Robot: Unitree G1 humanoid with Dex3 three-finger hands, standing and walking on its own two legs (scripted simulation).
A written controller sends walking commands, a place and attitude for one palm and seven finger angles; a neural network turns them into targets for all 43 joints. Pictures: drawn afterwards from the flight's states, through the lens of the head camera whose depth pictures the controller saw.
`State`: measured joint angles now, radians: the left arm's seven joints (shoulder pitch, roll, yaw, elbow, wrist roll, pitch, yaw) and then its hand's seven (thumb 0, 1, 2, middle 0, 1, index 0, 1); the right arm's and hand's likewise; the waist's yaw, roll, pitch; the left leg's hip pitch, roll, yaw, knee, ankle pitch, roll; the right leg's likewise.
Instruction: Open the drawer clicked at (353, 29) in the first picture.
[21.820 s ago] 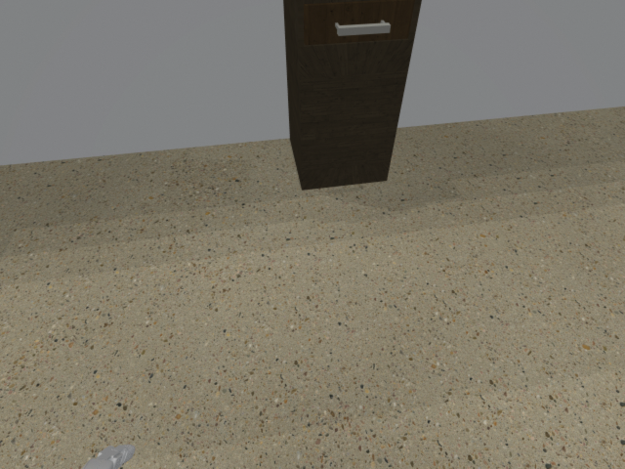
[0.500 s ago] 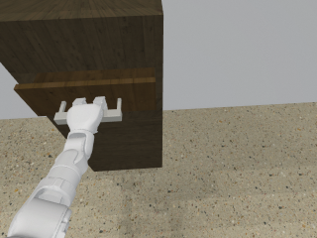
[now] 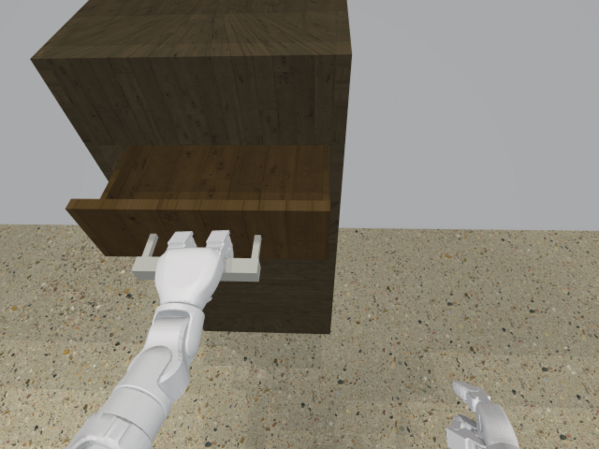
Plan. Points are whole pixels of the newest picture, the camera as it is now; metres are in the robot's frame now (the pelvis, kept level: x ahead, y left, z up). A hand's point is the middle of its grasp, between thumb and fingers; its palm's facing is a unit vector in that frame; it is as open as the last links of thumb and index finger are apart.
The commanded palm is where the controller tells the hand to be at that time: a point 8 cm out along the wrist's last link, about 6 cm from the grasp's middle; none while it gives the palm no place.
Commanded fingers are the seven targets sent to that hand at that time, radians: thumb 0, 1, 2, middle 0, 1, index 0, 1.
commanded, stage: pull the drawer open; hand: left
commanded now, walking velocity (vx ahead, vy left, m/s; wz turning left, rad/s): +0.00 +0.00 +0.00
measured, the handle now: (201, 255) +0.38 +0.19 +0.01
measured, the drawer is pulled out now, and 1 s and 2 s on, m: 0.14 0.20 0.30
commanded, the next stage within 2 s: open the thumb to release the handle in 1.98 s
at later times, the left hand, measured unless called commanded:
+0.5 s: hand (202, 288) +0.34 +0.18 -0.01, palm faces -0.02 -0.03 -1.00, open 5.6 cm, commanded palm +0.30 +0.17 +0.05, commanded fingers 0.00 0.90 0.90 -0.40 -1.35 -0.40 -1.35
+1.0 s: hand (193, 330) +0.27 +0.18 -0.01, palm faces +0.03 -0.08 -1.00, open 5.8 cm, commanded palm +0.25 +0.18 +0.05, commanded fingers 0.00 0.90 0.90 -0.40 -1.35 -0.40 -1.35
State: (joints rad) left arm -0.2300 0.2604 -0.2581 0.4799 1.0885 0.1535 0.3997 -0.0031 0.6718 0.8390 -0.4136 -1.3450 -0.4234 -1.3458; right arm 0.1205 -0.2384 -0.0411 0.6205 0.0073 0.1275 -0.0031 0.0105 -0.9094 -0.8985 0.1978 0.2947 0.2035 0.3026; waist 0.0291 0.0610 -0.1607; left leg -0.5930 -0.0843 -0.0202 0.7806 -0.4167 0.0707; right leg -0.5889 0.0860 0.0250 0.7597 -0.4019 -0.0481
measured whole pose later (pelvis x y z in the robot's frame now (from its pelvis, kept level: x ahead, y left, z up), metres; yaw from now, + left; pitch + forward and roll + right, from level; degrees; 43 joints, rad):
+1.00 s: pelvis +0.00 -0.01 +0.00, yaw +0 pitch +12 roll +0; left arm 0.07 0.26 -0.25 0.20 1.11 0.13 0.44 0.01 0.65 0.84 -0.41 -1.35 -0.42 -1.35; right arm 0.08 -0.24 -0.04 0.61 0.00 0.10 0.01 0.01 -0.91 -0.90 0.20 0.29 0.20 0.30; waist 0.07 0.07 -0.16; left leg -0.58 -0.08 -0.01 0.80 -0.43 0.06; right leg -0.59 0.09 0.03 0.80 -0.42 -0.06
